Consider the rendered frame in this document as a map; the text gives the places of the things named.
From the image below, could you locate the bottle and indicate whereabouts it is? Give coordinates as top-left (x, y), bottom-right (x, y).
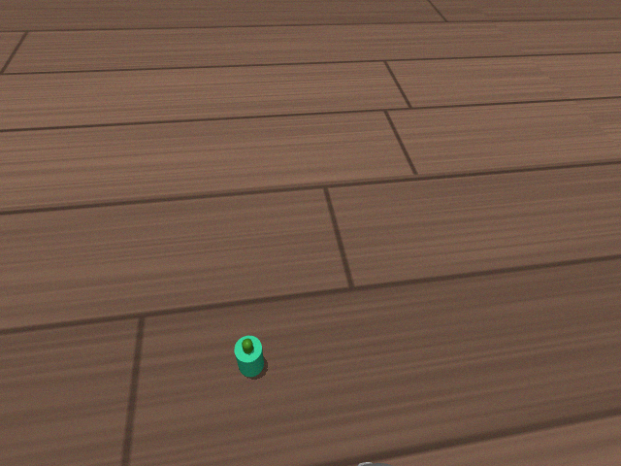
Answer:
top-left (234, 336), bottom-right (264, 377)

